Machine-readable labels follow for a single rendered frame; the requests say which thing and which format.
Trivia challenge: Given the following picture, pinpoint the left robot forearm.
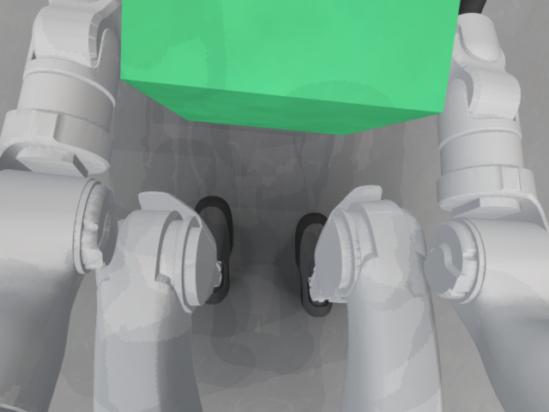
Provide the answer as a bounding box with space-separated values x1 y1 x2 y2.
0 0 122 178

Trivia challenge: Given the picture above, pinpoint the right robot forearm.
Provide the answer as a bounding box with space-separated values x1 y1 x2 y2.
434 13 549 234

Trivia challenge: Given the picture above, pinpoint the robot right upper arm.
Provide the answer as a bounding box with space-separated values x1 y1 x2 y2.
424 217 549 412

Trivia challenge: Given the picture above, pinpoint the left robot foot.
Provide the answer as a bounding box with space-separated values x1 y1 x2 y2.
195 196 233 305

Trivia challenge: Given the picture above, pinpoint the right robot shin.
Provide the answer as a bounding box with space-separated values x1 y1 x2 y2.
309 185 427 303

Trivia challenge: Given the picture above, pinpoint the carton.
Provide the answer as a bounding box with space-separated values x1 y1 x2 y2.
120 0 461 136

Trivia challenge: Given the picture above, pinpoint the robot left upper arm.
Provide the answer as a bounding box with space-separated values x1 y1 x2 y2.
0 169 118 412

